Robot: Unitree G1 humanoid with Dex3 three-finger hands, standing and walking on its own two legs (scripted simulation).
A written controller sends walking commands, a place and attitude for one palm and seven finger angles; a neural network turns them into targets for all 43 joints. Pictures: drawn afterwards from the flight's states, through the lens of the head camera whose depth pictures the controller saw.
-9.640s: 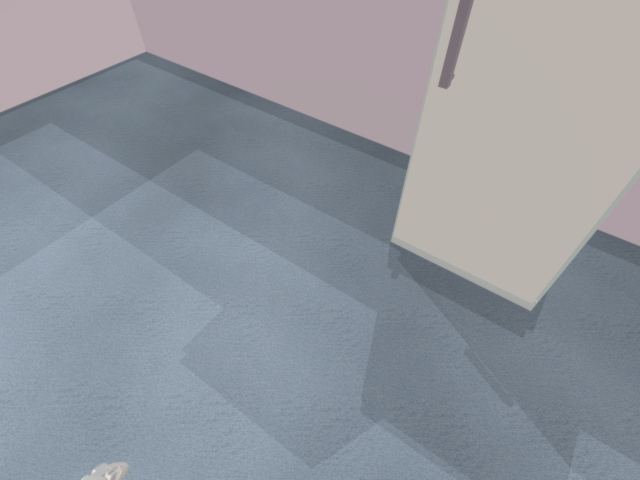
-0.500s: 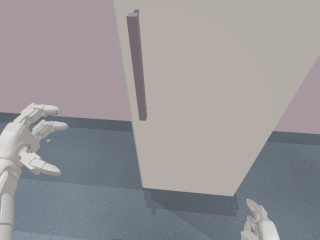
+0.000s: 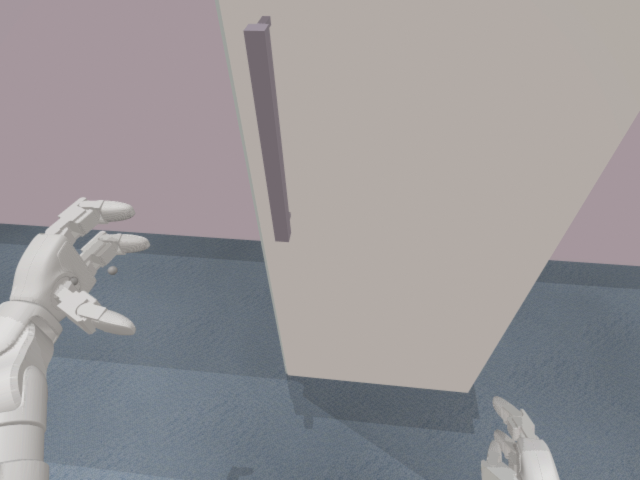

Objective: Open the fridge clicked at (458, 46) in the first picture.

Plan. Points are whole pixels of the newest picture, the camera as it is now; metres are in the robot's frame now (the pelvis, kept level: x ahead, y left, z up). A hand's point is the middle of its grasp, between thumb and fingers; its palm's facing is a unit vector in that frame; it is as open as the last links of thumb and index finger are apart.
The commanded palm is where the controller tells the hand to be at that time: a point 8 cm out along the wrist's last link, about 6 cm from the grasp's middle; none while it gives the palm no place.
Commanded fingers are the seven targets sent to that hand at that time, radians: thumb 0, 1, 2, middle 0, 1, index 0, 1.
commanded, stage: move the hooked fingers beside the handle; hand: left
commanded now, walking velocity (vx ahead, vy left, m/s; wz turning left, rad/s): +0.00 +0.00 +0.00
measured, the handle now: (275, 146) +0.53 +0.12 +0.17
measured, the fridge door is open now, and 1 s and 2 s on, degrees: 0 0 0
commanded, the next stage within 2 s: none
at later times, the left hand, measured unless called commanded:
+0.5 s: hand (159, 239) +0.34 +0.23 +0.15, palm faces -0.01 -1.00 -0.01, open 14.0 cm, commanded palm +0.32 +0.28 +0.15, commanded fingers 0.00 -0.50 0.30 -0.30 -1.20 -0.30 -1.20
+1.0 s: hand (207, 204) +0.42 +0.20 +0.14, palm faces -0.02 -1.00 +0.00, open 13.9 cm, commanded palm +0.39 +0.25 +0.14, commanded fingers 0.00 -0.50 0.30 -0.30 -1.20 -0.30 -1.20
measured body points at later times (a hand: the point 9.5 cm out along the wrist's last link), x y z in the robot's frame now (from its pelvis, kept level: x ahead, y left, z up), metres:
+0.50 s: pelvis +0.00 +0.02 +0.00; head +0.00 +0.01 +0.45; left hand +0.34 +0.29 +0.15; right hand +0.17 -0.22 -0.08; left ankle +0.04 +0.13 -0.73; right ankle -0.03 -0.10 -0.73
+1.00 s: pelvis +0.00 +0.01 +0.00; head +0.02 +0.00 +0.45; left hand +0.41 +0.25 +0.15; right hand +0.10 -0.25 -0.11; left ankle +0.04 +0.13 -0.73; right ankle -0.03 -0.10 -0.73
